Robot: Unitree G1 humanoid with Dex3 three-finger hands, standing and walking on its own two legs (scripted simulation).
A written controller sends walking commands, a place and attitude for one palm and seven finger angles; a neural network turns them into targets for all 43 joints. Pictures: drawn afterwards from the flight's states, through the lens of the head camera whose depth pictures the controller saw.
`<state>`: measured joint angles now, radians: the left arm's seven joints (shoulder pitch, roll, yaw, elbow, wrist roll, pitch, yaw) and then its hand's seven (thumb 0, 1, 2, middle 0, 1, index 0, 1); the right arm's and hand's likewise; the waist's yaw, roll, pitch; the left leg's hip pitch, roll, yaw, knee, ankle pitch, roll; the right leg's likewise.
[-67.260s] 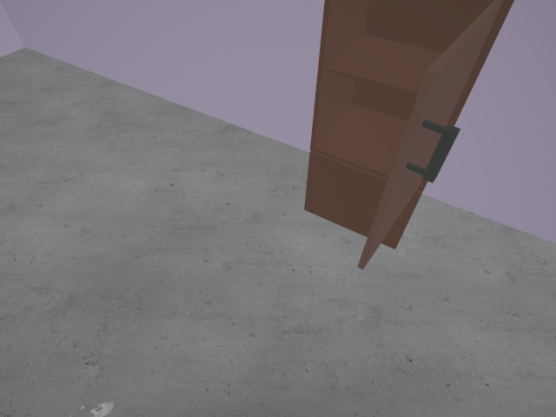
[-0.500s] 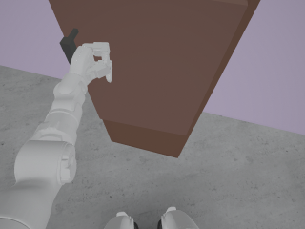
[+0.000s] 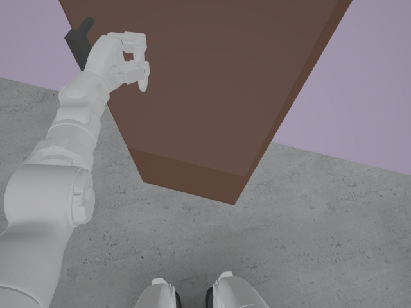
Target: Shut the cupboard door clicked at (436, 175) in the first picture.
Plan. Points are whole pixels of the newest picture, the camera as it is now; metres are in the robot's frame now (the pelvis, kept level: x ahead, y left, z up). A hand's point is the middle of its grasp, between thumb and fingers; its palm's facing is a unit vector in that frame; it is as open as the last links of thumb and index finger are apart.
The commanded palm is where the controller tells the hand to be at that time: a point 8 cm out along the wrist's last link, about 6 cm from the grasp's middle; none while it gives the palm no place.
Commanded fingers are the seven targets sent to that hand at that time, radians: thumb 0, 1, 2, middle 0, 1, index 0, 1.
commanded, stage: push the door shut along its arc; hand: left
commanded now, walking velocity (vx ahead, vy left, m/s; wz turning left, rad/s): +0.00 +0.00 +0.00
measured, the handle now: (93, 56) +0.57 +0.15 +0.11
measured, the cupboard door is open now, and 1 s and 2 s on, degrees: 0 0 0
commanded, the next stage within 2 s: pull the fist back off the door in 0.10 s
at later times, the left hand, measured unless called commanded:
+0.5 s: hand (155, 71) +0.52 +0.04 +0.11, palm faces +0.03 -1.00 -0.06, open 2.9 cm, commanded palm +0.52 +0.07 +0.11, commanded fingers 0.00 0.90 0.90 -1.30 -1.50 -1.30 -1.50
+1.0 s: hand (157, 89) +0.49 +0.04 +0.10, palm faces -0.01 -1.00 -0.01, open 3.1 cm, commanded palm +0.45 +0.08 +0.11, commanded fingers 0.00 0.90 0.90 -1.30 -1.50 -1.30 -1.50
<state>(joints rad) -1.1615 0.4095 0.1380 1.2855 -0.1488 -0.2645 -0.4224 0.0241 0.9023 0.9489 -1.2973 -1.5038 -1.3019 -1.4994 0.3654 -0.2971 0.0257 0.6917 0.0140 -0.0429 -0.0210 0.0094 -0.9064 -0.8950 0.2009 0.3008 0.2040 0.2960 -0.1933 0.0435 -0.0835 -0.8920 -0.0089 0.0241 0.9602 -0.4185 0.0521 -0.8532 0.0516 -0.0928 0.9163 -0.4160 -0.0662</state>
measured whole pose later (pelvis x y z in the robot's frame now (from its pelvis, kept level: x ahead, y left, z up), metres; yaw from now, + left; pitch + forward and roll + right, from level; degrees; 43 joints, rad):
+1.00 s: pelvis +0.01 +0.01 +0.01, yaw -3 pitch +17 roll -1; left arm -0.81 0.13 0.17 1.01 -0.04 -0.41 0.18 0.01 0.90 0.91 -1.30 -1.50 -1.30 -1.50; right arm 0.46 -0.26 -0.02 0.66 -0.03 -0.01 0.09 0.01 -0.91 -0.90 0.20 0.30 0.20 0.30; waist -0.15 0.05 -0.12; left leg -0.77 0.00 0.08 0.88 -0.41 0.06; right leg -0.76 0.06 -0.03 0.86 -0.40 -0.05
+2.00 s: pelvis +0.01 +0.01 +0.06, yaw +0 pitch -3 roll +0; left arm 0.13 0.27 0.04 -0.09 -0.09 -0.01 0.06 0.01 0.89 0.90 -0.98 -1.15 -0.99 -1.15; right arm 0.15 -0.22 0.06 0.58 0.04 0.04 -0.06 0.02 -0.91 -0.90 0.20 0.30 0.20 0.30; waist 0.03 0.07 -0.01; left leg -0.15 -0.04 0.04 0.43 -0.23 0.05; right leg -0.13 0.04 -0.05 0.42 -0.23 -0.05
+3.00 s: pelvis +0.02 +0.02 +0.06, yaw +0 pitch -2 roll -1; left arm 0.47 0.37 0.36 -0.38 -0.08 -0.10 0.10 0.01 0.89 0.90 -0.21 -0.31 -0.22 -0.30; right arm 0.20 -0.24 0.02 0.61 0.03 -0.04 -0.06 0.02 -0.90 -0.90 0.20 0.30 0.20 0.30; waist 0.04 0.09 -0.02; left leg -0.17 -0.04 0.04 0.45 -0.25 0.07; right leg -0.13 0.04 -0.04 0.39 -0.23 -0.03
